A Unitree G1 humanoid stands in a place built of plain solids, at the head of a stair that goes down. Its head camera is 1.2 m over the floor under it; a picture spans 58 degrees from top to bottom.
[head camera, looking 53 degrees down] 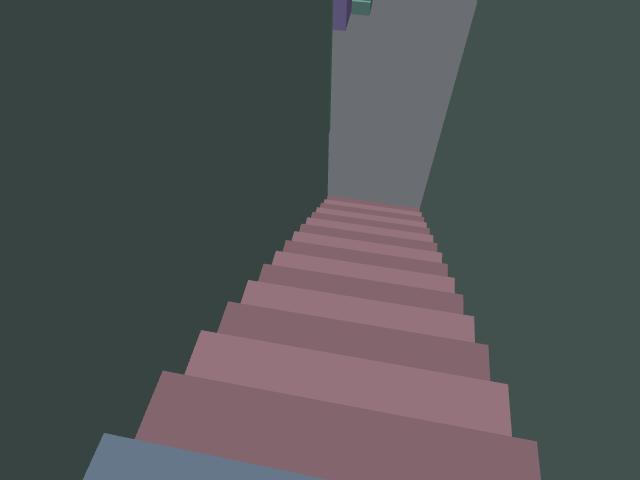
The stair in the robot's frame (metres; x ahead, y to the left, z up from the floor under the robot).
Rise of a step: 0.20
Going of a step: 0.24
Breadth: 1.20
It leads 11 degrees to the right of straight ahead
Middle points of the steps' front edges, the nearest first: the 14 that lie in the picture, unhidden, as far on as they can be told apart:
0.41 -0.07 -0.19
0.65 -0.11 -0.39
0.88 -0.15 -0.59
1.12 -0.20 -0.78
1.36 -0.24 -0.98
1.59 -0.29 -1.17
1.83 -0.33 -1.37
2.07 -0.37 -1.56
2.31 -0.42 -1.76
2.54 -0.46 -1.96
2.78 -0.51 -2.15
3.02 -0.55 -2.35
3.26 -0.59 -2.54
3.49 -0.64 -2.74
